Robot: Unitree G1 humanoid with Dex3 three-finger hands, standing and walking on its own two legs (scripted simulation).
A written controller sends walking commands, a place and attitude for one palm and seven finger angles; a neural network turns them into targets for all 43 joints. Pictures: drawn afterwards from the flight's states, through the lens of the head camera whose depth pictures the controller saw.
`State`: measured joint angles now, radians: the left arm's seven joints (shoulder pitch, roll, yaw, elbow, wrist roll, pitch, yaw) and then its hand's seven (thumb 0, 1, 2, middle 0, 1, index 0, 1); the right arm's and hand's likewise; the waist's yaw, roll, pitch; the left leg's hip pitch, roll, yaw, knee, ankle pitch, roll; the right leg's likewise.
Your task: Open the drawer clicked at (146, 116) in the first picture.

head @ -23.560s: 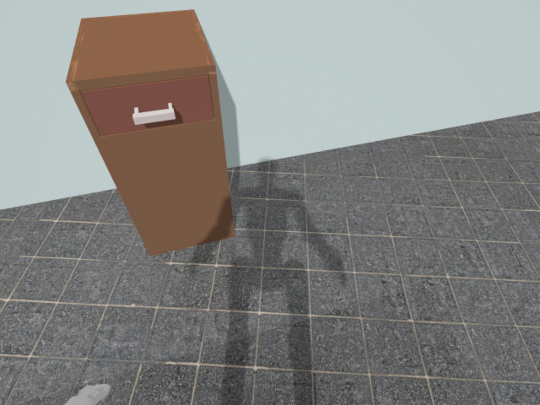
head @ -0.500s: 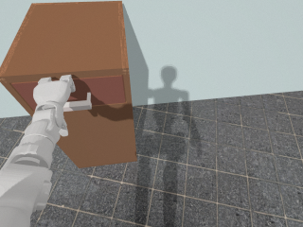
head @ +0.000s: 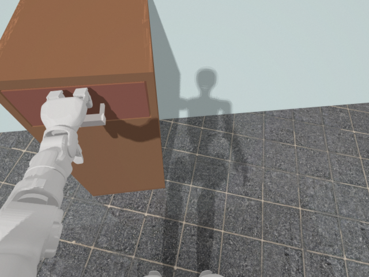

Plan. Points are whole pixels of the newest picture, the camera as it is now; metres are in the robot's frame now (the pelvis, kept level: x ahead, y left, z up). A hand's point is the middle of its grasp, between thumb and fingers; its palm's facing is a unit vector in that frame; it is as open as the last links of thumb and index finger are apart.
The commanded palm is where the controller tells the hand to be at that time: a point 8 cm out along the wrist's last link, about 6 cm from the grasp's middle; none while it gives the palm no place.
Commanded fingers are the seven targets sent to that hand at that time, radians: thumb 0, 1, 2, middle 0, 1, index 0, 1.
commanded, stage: lower the fingers behind the handle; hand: left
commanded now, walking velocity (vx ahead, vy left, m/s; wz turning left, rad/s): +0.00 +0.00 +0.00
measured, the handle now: (83, 114) +0.52 +0.25 -0.01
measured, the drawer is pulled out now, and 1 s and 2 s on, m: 0.00 0.00 0.00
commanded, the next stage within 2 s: close the thumb around the handle in 1.10 s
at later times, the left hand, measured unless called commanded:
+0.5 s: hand (81, 134) +0.46 +0.24 -0.02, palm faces -0.04 -0.02 -1.00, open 13.8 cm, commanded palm +0.44 +0.24 +0.03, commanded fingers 0.00 -0.50 0.30 -0.30 -1.20 -0.30 -1.20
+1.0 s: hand (84, 137) +0.46 +0.24 -0.04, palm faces -0.03 -0.01 -1.00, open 13.8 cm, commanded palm +0.44 +0.24 +0.02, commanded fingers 0.00 -0.50 0.30 -0.30 -1.20 -0.30 -1.20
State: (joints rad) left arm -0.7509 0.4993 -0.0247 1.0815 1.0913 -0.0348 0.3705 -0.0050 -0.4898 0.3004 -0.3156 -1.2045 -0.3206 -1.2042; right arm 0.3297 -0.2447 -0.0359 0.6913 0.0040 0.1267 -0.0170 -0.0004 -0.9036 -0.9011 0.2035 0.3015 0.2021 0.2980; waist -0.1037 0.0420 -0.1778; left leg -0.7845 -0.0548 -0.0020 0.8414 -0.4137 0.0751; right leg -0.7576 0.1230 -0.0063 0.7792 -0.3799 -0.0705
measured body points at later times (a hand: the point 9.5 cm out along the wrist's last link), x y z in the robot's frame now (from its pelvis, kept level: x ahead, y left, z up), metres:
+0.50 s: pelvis +0.00 +0.00 -0.01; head +0.10 +0.01 +0.42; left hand +0.46 +0.24 +0.03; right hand +0.02 -0.27 -0.14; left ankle -0.02 +0.07 -0.70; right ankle -0.02 -0.08 -0.70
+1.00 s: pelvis -0.01 +0.01 -0.02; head +0.10 +0.01 +0.41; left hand +0.45 +0.24 +0.02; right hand +0.00 -0.27 -0.15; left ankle -0.02 +0.07 -0.70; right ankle -0.02 -0.08 -0.70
